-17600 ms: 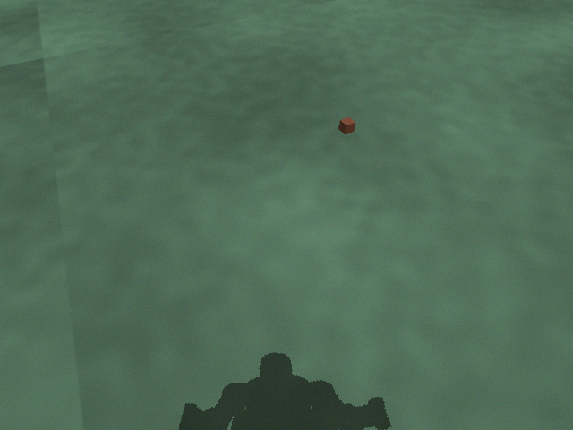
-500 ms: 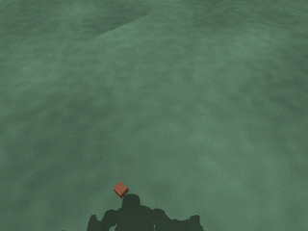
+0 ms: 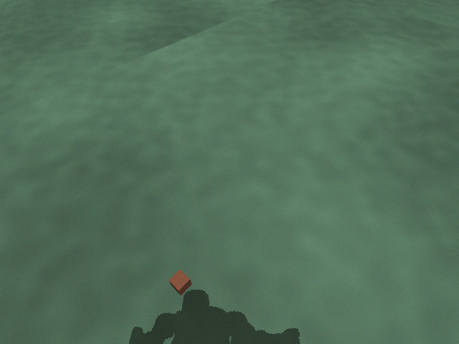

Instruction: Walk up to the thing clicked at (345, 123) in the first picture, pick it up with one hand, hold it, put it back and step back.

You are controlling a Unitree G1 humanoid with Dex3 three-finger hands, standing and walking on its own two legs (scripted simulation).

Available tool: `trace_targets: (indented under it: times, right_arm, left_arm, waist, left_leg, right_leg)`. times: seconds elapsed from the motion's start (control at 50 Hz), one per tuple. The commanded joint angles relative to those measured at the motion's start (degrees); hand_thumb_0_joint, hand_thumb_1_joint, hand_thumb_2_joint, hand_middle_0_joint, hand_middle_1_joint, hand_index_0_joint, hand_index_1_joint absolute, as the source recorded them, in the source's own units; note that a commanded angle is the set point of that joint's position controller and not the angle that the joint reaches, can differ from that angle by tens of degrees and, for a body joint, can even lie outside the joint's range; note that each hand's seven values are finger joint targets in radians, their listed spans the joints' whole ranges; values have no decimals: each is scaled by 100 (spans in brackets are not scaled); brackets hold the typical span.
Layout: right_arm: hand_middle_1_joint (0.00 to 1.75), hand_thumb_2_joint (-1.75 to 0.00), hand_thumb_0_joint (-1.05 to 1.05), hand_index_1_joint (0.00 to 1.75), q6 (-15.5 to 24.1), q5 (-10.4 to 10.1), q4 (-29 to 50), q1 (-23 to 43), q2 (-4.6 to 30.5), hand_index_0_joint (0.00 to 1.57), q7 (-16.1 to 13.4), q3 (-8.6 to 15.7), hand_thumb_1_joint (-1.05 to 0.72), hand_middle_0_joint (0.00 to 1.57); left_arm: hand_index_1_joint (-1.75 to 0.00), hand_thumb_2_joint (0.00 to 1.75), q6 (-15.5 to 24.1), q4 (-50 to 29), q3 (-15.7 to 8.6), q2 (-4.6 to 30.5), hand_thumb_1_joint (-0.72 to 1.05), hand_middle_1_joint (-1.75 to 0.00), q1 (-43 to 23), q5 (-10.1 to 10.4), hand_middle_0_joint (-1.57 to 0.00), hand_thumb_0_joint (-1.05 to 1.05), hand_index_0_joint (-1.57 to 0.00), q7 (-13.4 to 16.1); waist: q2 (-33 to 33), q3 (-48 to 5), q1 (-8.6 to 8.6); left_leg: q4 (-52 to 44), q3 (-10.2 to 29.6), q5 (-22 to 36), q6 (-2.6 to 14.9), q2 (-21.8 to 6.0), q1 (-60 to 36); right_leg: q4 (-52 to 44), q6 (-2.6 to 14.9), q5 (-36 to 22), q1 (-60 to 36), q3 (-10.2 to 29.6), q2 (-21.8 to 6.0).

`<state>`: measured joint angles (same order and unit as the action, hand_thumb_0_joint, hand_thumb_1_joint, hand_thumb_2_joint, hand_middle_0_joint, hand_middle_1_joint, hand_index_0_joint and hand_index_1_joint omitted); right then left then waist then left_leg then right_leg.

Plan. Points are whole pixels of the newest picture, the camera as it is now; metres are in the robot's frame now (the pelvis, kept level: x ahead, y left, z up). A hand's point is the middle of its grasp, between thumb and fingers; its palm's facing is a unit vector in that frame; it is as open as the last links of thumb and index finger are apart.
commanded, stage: stand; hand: left
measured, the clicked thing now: (180, 282) +0.48 +0.23 -0.75
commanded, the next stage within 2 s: walk up in 0.18 s
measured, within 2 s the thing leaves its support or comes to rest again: neither
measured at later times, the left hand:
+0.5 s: hand out of the picture +0.09 +0.30 -0.19, palm faces -0.05 -0.93 -0.36, open 7.4 cm
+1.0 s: hand out of the picture -0.02 +0.29 -0.17, palm faces -0.11 -0.91 -0.40, open 7.4 cm
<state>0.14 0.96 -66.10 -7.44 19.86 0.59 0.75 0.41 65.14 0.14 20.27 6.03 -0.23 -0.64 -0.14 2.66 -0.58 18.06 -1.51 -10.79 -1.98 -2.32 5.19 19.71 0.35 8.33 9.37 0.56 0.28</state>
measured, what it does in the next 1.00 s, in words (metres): walks backwards: right foot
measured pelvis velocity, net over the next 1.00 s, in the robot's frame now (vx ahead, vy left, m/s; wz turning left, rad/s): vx -0.14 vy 0.03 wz -0.07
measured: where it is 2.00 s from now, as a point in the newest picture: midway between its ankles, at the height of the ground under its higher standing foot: outside the picture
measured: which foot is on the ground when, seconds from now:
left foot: down 0.00-0.96, up 0.98-1.00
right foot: down 0.00-0.50, up 0.52-0.90, down 0.92-1.00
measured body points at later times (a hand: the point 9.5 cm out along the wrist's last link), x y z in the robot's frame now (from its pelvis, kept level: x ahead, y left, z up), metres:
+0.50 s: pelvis -0.05 +0.04 -0.03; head +0.03 +0.06 +0.41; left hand +0.09 +0.35 -0.16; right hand +0.04 -0.29 -0.14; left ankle -0.07 +0.14 -0.75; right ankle +0.03 -0.11 -0.75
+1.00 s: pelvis -0.14 +0.03 -0.03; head -0.08 +0.02 +0.42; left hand -0.02 +0.34 -0.14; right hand -0.05 -0.29 -0.15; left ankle -0.08 +0.14 -0.74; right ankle -0.16 -0.08 -0.75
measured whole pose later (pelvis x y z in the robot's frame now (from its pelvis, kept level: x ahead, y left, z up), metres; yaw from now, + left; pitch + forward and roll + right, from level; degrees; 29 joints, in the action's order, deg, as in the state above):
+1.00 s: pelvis -0.14 +0.03 -0.03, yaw -4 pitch -2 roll -1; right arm -2.9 0.5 -51.1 -5.0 21.9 -1.7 3.2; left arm -3.5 49.5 -3.7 20.7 7.7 -1.9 -0.1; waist -2.8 11.0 -0.7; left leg 44.0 -0.1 -21.3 0.9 -1.8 22.8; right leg 37.3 1.7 21.0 14.0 1.4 3.8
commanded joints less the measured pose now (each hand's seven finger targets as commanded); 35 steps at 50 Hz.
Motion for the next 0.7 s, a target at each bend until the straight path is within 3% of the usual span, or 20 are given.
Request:
trace_targets:
  times: [0.0, 0.14, 0.16, 0.18, 0.22, 0.28, 0.34, 0.36, 0.4, 0.42, 0.44, 0.46, 0.48, 0.5, 0.52, 0.54, 0.56, 0.6, 0.62, 0.68]
  right_arm:
    - [30, -90, 0, 30, 151, -21, 391, 256, 1228, 20, -64, 192, -90, 20]
    - [30, -90, 0, 30, 156, -34, 389, 262, 1207, 20, -67, 162, -90, 20]
    - [30, -90, 0, 30, 41, -49, 360, 449, 1519, 20, -99, 278, -90, 20]
    - [30, -90, 0, 30, 8, -103, 449, 312, 1445, 20, -119, 285, -90, 20]
    - [30, -90, 0, 30, -31, -150, 522, 265, 1362, 20, -122, 298, -90, 20]
    - [30, -90, 0, 30, -127, -147, 683, 119, 1254, 20, -129, 333, -90, 20]
    - [30, -90, 0, 30, -246, -85, 798, -180, 1207, 20, -124, 394, -90, 20]
    - [30, -90, 0, 30, -273, -64, 835, -327, 1253, 20, -106, 424, -90, 20]
    - [30, -90, 0, 30, -268, -96, 897, -483, 1252, 20, -88, 479, -90, 20]
    - [30, -90, 0, 30, -221, -94, 900, -532, 1280, 20, -100, 500, -90, 20]
    - [30, -90, 0, 30, -167, -55, 947, -531, 1352, 20, -127, 506, -90, 20]
    - [30, -90, 0, 30, -128, 43, 1025, -377, 1721, 20, -154, 599, -90, 20]
    - [30, -90, 0, 30, -102, 110, 1100, -284, 2003, 20, -163, 672, -90, 20]
    - [30, -90, 0, 30, -86, 188, 1177, -191, 1896, 20, -184, 654, -90, 20]
    - [30, -90, 0, 30, -90, 137, 1325, -115, 2031, 20, -196, 674, -90, 20]
    - [30, -90, 0, 30, -94, 131, 1396, -52, 2034, 20, -210, 696, -90, 20]
    - [30, -90, 0, 30, -80, 134, 1463, 152, 1970, 20, -241, 686, -90, 20]
    - [30, -90, 0, 30, -41, 145, 1607, 385, 1698, 20, -306, 616, -90, 20]
    - [30, -90, 0, 30, -35, 113, 1659, 368, 1620, 20, -321, 593, -90, 20]
    - [30, -90, 0, 30, -35, 45, 1649, -139, 1515, 20, -352, 635, -90, 20]
  left_arm:
    - [-30, 90, 153, -395, -259, 1267, 90, -30, -324, -9, -20, 0, -20, 86]
    - [-30, 90, 156, -380, -220, 1243, 90, -30, -281, -7, -20, 0, -20, 82]
    - [-30, 90, 59, -476, -484, 1520, 90, -30, -325, 55, -20, 0, -20, 127]
    - [-30, 90, 29, -567, -498, 1515, 90, -30, -235, 72, -20, 0, -20, 156]
    - [-30, 90, -6, -644, -520, 1511, 90, -30, -138, 85, -20, 0, -20, 175]
    - [-30, 90, -85, -923, -596, 1651, 90, -30, -329, 55, -20, 0, -20, 184]
    - [-30, 90, -147, -1247, -607, 1724, 90, -30, -637, -85, -20, 0, -20, 213]
    - [-30, 90, -169, -1350, -624, 1769, 90, -30, -749, -132, -20, 0, -20, 199]
    - [-30, 90, -202, -1528, -589, 1683, 90, -30, -960, -157, -20, 0, -20, 209]
    - [-30, 90, -232, -1568, -557, 1582, 90, -30, -967, -142, -20, 0, -20, 214]
    - [-30, 90, -266, -1606, -531, 1480, 90, -30, -917, -92, -20, 0, -20, 210]
    - [-30, 90, -284, -1722, -476, 1239, 90, -30, -917, -38, -20, 0, -20, 217]
    - [-30, 90, -301, -1781, -463, 1071, 90, -30, -854, -22, -20, 0, -20, 254]
    - [-30, 90, -372, -1670, -502, 1117, 90, -30, -547, -59, -20, 0, -20, 287]
    - [-30, 90, -376, -1722, -471, 1089, 90, -30, -258, -79, -20, 0, -20, 302]
    - [-30, 90, -382, -1677, -520, 1149, 90, -30, -456, -97, -20, 0, -20, 317]
    - [-30, 90, -387, -1679, -553, 1234, 90, -30, -502, -103, -20, 0, -20, 323]
    - [-30, 90, -403, -1642, -580, 1272, 90, -30, -163, -46, -20, 0, -20, 280]
    - [-30, 90, -398, -1674, -597, 1259, 90, -30, 1, -56, -20, 0, -20, 269]
    - [-30, 90, -364, -1852, -652, 1217, 90, -30, -68, -126, -20, 0, -20, 245]
  waist:
    - [-29, -363, 24]
    - [-1, -375, 31]
    - [102, 388, 138]
    - [126, 103, 92]
    - [230, -272, 105]
    - [556, -818, 58]
    - [1094, -830, 30]
    - [1169, -775, -8]
    - [1213, -791, -160]
    - [1007, -845, -204]
    - [474, -839, -244]
    - [-641, -802, -231]
    - [-1301, -601, -170]
    - [-664, -595, 8]
    - [-844, -696, -9]
    - [-911, -618, -99]
    - [-993, -467, -46]
    - [-847, -408, 179]
    - [-826, -392, 227]
    - [-577, -488, -3]
  left_leg:
    - [-392, 494, 161, 237, -535, 118]
    - [-392, 503, 321, 240, -549, 78]
    - [207, 525, 1273, 346, -487, 437]
    - [471, 426, 1662, 356, -490, 357]
    - [921, 281, 1674, 364, -357, 153]
    - [1773, 90, 724, 323, 80, 273]
    - [2907, 149, -1926, 371, 406, 708]
    - [3212, 267, -2107, 398, 351, 648]
    - [2822, 407, -1775, 455, 235, 615]
    - [2182, 325, -1170, 448, 221, 576]
    - [1127, 481, 234, 467, -82, 615]
    - [542, 1379, 1666, 719, -754, 526]
    - [319, 2186, 2931, 970, -1300, -41]
    - [514, 2026, 3346, 1125, -1491, 5]
    - [640, 2091, 3935, 1374, -1744, -55]
    - [486, 2289, 3503, 1354, -1799, 290]
    - [474, 2105, 3168, 1354, -1682, 478]
    - [930, 1488, 3567, 1250, -1215, 38]
    - [1006, 1357, 3653, 1227, -1145, -122]
    - [1076, 1390, 3642, 1088, -1053, -659]
  right_leg:
    - [-311, 97, -303, -137, 615, -705]
    - [-292, 93, -417, -167, 578, -705]
    - [166, 104, -1684, 412, 642, -666]
    - [324, 175, -2107, 260, 563, -708]
    - [370, 363, -2492, 214, 633, -826]
    - [293, 827, -2580, 189, 1163, -1324]
    - [241, 1347, -2242, 447, 1650, -1878]
    - [248, 1408, -2017, 800, 1609, -1956]
    - [601, 1212, -1886, 898, 1322, -1749]
    - [988, 1000, -1805, 798, 1108, -1487]
    - [1530, 684, -1443, 704, 779, -1037]
    - [2492, 321, -642, 1065, 437, -262]
    - [3197, 142, 1654, 2052, 330, 554]
    - [3740, 119, 2485, 2057, 801, 522]
    - [4007, 109, 2703, 2134, 845, 577]
    - [4384, 115, 2656, 2023, 1069, 611]
    - [4639, 88, 2492, 1964, 1151, 551]
    - [4901, 32, 1959, 2271, 1129, 530]
    - [4996, 14, 1896, 2314, 1068, 565]
    - [4434, -137, 1827, 2272, 939, 548]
